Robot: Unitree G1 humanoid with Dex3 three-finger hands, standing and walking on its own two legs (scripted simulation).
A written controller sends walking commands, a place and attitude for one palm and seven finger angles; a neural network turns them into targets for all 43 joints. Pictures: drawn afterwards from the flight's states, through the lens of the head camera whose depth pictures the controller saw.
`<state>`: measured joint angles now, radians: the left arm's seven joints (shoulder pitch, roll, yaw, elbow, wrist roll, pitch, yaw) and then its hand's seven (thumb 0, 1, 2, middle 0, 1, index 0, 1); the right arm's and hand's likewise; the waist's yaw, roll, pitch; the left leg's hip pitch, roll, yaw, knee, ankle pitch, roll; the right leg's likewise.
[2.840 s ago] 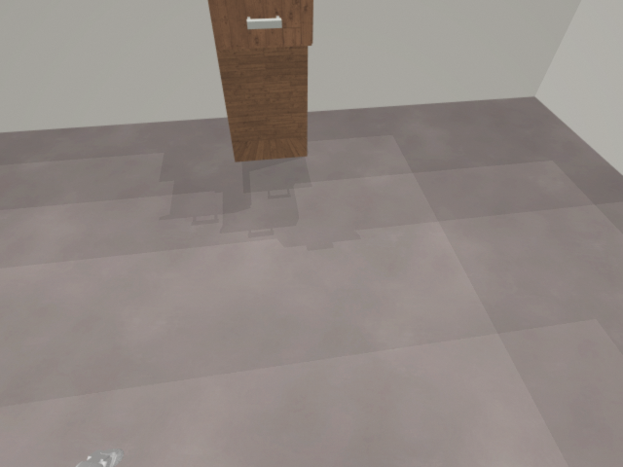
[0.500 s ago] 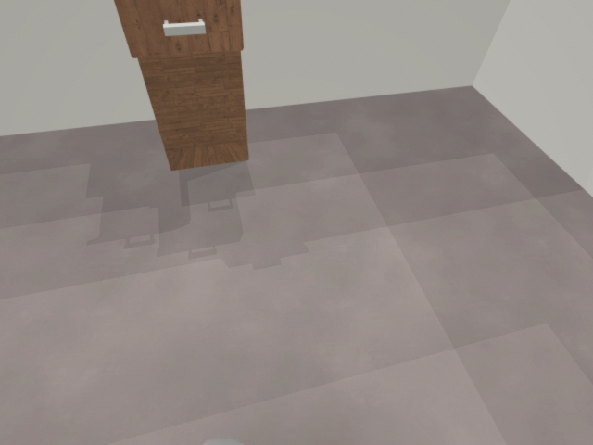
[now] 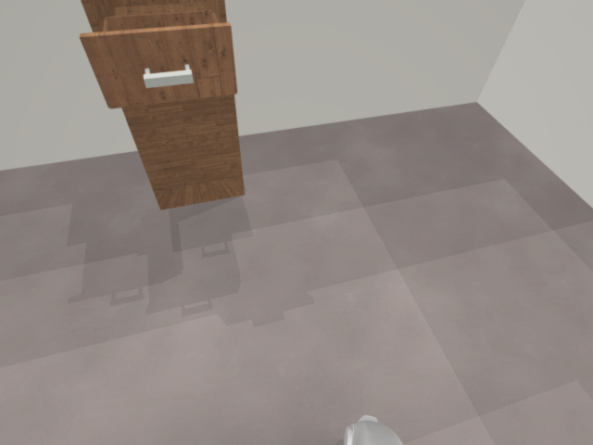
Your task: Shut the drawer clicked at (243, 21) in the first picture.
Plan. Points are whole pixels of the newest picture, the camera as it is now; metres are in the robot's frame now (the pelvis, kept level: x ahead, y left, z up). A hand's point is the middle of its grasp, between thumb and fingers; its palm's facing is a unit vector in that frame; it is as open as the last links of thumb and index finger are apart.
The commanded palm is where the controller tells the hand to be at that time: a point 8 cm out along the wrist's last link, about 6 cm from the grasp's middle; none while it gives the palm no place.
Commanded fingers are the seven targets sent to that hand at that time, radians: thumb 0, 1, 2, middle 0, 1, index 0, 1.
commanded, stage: walk to a spot facing it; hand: left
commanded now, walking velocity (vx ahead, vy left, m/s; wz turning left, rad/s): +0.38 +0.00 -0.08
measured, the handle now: (168, 74) +0.91 +0.36 +0.01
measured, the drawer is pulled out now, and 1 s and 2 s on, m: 0.28 0.28 0.28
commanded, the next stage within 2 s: turn to face it in 0.52 s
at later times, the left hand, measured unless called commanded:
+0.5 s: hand (214, 404) +0.21 +0.14 -0.19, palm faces +0.13 -0.98 -0.14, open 7.3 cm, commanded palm none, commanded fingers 0.00 0.90 0.90 -0.20 -0.30 -0.20 -0.30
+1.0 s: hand (207, 275) +0.45 +0.20 -0.17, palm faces +0.18 -0.96 -0.21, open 7.4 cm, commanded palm none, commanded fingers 0.00 0.90 0.90 -0.20 -0.30 -0.20 -0.30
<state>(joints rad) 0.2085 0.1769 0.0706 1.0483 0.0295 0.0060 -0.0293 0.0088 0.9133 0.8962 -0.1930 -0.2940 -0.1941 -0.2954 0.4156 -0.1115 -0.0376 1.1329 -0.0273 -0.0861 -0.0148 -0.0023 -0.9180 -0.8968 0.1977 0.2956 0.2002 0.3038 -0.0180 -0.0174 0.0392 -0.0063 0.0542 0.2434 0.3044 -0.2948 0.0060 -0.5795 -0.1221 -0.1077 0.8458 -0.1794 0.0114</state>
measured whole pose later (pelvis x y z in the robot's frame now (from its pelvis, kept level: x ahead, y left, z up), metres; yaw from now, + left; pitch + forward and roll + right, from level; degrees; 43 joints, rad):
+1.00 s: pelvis +0.39 +0.01 -0.01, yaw +9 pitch -1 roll +1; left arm 0.16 0.16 0.05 1.01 0.02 0.00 0.02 0.00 0.91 0.90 -0.19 -0.29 -0.19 -0.30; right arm 0.30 -0.14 -0.04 1.10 -0.02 0.00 -0.02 0.00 -0.92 -0.90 0.20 0.30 0.20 0.30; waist -0.03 0.00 0.04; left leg -0.21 -0.01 0.11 0.51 -0.28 0.04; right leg -0.32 -0.07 -0.09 0.61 -0.25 0.05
